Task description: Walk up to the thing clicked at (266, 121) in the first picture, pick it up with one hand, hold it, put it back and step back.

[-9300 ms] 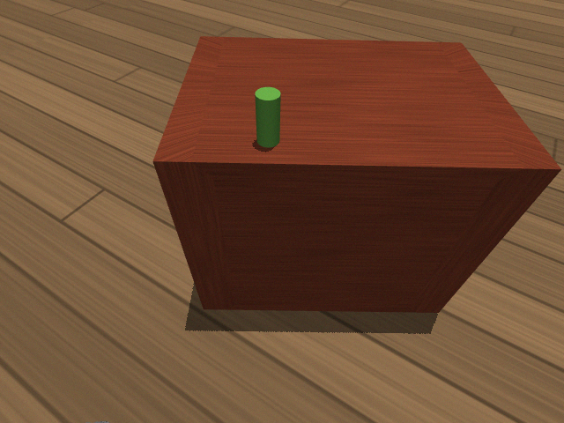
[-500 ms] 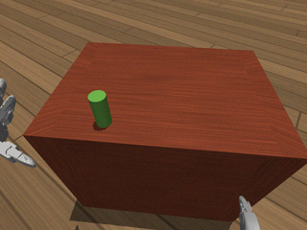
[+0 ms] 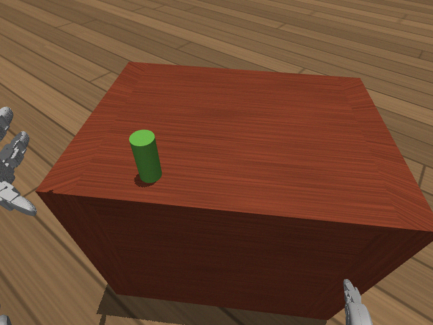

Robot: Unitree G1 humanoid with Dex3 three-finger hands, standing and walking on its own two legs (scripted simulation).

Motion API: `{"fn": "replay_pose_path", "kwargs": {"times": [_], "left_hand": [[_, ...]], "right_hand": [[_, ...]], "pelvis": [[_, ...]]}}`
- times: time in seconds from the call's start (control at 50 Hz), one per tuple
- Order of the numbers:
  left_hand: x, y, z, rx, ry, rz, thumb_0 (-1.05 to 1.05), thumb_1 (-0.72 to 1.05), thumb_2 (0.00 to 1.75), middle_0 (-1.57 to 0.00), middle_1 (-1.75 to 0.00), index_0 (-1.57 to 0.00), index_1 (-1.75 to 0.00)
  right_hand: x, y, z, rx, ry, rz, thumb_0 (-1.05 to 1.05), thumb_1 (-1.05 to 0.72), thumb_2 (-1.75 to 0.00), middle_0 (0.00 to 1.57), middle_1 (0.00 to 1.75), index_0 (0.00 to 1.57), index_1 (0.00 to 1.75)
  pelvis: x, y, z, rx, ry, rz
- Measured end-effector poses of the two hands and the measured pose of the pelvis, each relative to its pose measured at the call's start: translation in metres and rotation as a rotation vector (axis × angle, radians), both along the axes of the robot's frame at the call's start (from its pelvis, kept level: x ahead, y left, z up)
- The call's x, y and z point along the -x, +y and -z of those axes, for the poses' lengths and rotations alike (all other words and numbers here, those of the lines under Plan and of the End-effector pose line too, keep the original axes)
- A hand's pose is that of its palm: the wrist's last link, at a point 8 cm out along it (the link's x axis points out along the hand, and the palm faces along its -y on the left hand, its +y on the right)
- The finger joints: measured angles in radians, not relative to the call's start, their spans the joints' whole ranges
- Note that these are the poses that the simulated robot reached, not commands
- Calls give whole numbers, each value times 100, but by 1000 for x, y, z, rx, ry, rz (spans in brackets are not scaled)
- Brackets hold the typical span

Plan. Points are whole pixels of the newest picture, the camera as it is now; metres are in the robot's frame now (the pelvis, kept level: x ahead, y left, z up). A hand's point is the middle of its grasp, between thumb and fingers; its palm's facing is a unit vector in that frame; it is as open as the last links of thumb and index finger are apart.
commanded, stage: go down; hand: left
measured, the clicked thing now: (146, 157) +0.47 +0.18 +0.04
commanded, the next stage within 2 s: approach in 1.96 s
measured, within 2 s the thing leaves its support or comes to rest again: neither
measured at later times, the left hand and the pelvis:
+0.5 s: hand (31, 143) +0.37 +0.34 +0.16, palm faces +0.12 -0.99 +0.00, open 17.7 cm; pelvis -0.01 +0.00 +0.00, yaw -1 degrees
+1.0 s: hand (29, 135) +0.39 +0.35 +0.16, palm faces +0.13 -0.99 +0.01, open 17.6 cm; pelvis +0.01 +0.01 +0.00, yaw -1 degrees
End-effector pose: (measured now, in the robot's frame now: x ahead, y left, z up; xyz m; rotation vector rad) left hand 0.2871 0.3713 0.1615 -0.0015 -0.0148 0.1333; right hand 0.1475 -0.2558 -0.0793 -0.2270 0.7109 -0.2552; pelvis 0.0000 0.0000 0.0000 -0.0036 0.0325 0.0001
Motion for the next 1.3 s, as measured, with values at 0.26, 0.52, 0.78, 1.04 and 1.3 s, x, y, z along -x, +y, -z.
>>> {"fn": "replay_pose_path", "kwargs": {"times": [0.26, 0.52, 0.78, 1.04, 1.3], "left_hand": [[-31, 14, -2, 7, 44, 12, -1, -61, 5, -4, -4, -4, -4], [-57, 22, 1, 1, 47, 15, -1, -59, 7, -4, -4, -4, -4], [-70, 29, 0, 3, 42, 20, -1, -58, 7, -4, -4, -4, -4], [-76, 36, 0, 7, 38, 3, -1, -57, 7, -4, -4, -4, -4], [-84, 40, 2, 19, 42, 3, -1, -58, 6, -4, -4, -4, -4]], "right_hand": [[30, -3, -1, 52, 30, -1, -1, 52, -6, 5, 5, 6, 5], [27, 0, -3, 60, 23, 20, -1, 53, -5, 5, 5, 6, 5], [1, 3, -3, 57, 9, 15, -1, 52, -6, 5, 5, 6, 5], [5, 0, -1, 68, 50, 7, -1, 52, -6, 5, 5, 6, 5], [12, -5, -5, 90, 30, 9, -1, 52, -6, 5, 5, 6, 5]], "pelvis": [[14, 0, 1, 0, 39, 9], [7, 4, 2, 9, 84, 23], [-9, 8, 3, 14, 111, 19], [-10, 6, 4, 15, 119, 15], [-4, 7, 7, 17, 144, 15]]}}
